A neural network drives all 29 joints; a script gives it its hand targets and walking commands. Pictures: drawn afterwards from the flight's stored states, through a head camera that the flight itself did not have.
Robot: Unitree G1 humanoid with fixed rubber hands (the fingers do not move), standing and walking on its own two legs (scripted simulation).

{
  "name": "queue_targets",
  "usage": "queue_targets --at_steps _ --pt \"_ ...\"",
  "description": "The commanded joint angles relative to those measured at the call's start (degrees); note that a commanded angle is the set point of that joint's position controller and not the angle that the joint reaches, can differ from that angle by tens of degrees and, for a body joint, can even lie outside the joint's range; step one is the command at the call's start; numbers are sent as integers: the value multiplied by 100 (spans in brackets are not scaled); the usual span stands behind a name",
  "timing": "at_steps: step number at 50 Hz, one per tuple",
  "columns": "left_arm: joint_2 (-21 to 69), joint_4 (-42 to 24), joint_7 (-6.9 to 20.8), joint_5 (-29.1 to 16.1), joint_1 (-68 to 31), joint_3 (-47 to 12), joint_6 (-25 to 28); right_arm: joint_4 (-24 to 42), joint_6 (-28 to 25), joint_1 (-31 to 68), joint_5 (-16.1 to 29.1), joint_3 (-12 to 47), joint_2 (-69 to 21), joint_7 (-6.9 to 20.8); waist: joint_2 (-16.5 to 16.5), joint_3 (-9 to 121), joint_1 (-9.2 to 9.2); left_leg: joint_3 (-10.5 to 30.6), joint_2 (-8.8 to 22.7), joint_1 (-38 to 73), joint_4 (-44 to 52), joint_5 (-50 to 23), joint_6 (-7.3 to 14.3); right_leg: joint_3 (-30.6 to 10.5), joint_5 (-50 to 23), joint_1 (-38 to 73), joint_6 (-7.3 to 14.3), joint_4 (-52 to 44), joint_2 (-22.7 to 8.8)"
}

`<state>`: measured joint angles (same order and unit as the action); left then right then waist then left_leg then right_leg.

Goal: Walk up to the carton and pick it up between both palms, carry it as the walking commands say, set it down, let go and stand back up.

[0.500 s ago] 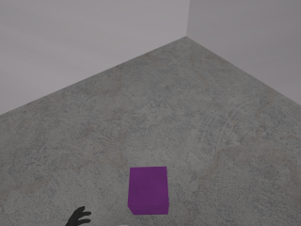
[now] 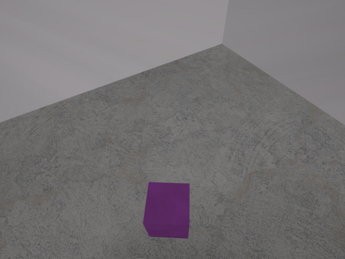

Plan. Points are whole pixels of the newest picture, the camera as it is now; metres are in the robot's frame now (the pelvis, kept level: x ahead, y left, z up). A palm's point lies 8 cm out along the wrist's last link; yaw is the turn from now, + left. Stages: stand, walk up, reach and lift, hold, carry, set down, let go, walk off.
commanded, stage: walk up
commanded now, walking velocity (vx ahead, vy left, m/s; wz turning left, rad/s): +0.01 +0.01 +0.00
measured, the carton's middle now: (168, 210) +0.42 +0.06 -0.64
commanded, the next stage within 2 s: stand in 1.30 s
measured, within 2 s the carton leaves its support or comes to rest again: neither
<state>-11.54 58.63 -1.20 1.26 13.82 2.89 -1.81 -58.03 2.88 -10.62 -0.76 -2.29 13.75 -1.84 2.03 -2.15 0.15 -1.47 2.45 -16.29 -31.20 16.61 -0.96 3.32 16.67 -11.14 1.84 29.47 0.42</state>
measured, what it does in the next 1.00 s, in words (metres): steps on the spot: left foot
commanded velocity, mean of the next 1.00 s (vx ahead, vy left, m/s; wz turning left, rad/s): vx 0.01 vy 0.00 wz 0.00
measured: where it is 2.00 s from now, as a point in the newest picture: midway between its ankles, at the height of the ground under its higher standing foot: outside the picture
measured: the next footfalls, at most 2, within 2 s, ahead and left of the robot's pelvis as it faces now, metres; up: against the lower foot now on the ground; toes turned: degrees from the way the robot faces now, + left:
left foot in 0.22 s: +0.00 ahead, +0.13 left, +0.00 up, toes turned -1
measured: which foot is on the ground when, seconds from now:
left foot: up 0.00-0.20, down 0.22-1.00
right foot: down 0.00-1.00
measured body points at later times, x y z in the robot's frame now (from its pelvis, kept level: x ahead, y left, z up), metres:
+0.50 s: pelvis -0.01 +0.00 +0.01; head -0.01 +0.00 +0.46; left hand +0.00 +0.23 -0.15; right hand -0.02 -0.22 -0.15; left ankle -0.04 +0.12 -0.73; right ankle -0.01 -0.09 -0.73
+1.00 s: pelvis -0.01 +0.03 +0.01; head -0.01 +0.04 +0.46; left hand -0.02 +0.25 -0.15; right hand -0.03 -0.19 -0.15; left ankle -0.04 +0.12 -0.73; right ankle -0.01 -0.09 -0.73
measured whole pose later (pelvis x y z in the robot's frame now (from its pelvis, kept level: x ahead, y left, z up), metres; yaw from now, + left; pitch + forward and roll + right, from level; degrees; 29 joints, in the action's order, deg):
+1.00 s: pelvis -0.01 +0.03 +0.01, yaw +1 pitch -2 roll +0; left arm -8.1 64.7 -2.2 0.7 16.5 1.5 0.2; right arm -64.5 -1.2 -18.4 -0.8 -0.5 8.2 -2.5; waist -0.5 -1.7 0.1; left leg -2.3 -1.5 -6.2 -21.1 13.4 2.3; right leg 2.9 11.3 -8.1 -0.6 21.0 -1.5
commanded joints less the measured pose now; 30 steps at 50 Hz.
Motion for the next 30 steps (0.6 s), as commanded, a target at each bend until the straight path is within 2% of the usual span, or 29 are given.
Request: queue_targets --at_steps 1,2,4,6,8,10,11,12,13,14,19,30 --pt "-648 -245 -36 -11 -265 -7 189 234 -7 -203 67 35 330 67 -1128 -514 -162 253 9 116 -463 613 83 -1949 1271 -855 424 -2462 -1576" --pt "-505 -224 -49 -36 -265 -66 240 181 -14 -237 66 56 291 81 -997 -548 -192 255 2 86 -583 424 100 -1655 743 -702 394 -2361 -1398" --pt "-434 -172 -52 -24 -161 -43 301 -16 -78 -409 5 -5 258 80 -953 -376 -213 226 -20 46 -526 368 133 -1307 -346 -210 384 -2076 -1250" --pt "-468 -59 -72 22 98 14 332 -108 -119 -452 -29 -20 180 45 -830 -170 -103 166 -92 70 -250 427 134 -1173 -1175 250 451 -1749 -1250" --pt "-471 58 -100 7 270 33 324 -122 -140 -454 -6 1 103 -1 -803 -55 -46 76 -126 264 375 165 113 -1120 -1588 474 435 -1495 -1230" --pt "-434 137 -90 -24 329 33 297 -194 -185 -683 6 3 86 -36 -797 49 -85 104 12 794 1168 -749 82 -1117 -1642 388 256 -1371 -1164" --pt "-361 149 -72 -41 359 12 297 -245 -222 -800 -22 -13 175 -46 -703 158 -64 278 226 1104 1180 -1092 108 -1079 -1642 249 168 -1319 -1070" --pt "-286 150 -64 -57 397 4 298 -273 -260 -851 -37 -15 276 -36 -459 255 22 435 409 1242 1076 -1494 152 -905 -1638 191 104 -1224 -887" --pt "-191 166 -63 -81 363 8 301 -323 -275 -769 -12 15 222 -10 -101 165 79 378 357 990 1025 -1499 170 -722 -1539 307 58 -1319 -712" --pt "-217 192 -66 -83 291 29 292 -353 -288 -720 4 57 79 -2 -68 95 49 362 329 809 1138 -1300 152 -657 -1448 414 49 -1306 -687" --pt "-178 335 -59 -70 226 55 224 -457 -292 -821 6 108 41 -48 -124 -123 32 364 305 611 1330 -920 187 -624 -969 408 15 -1378 -670" --pt "-126 448 -78 -71 295 19 191 -560 -357 -1006 -4 116 -29 -66 -192 -248 15 448 308 540 1471 -816 243 -515 -874 363 -55 -1329 -622"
